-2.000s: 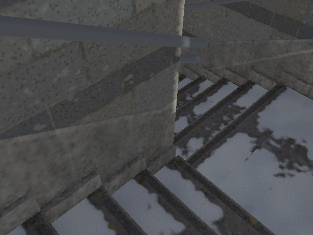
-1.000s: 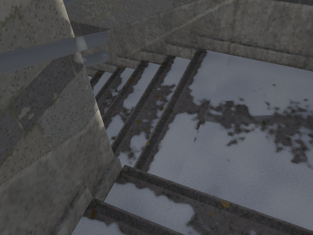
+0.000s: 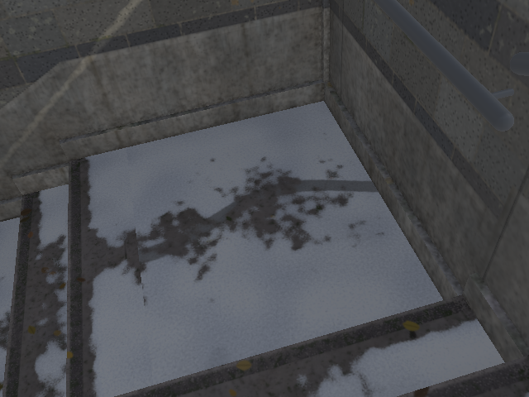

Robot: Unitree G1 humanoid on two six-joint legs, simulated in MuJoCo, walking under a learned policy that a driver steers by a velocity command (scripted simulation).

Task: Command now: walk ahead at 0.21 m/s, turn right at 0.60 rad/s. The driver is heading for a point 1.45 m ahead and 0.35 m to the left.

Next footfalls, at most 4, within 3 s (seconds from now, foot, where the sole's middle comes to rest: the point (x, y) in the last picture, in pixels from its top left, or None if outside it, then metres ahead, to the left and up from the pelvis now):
0.54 left None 0.31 0.21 -0.91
1.12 right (284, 388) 0.68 0.05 -1.06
1.62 left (229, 314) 1.03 0.26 -1.21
2.02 right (275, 254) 1.30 0.07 -1.21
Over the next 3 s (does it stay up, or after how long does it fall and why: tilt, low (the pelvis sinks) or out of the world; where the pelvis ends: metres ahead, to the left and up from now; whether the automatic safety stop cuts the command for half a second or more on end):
stays up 1.43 0.25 -0.43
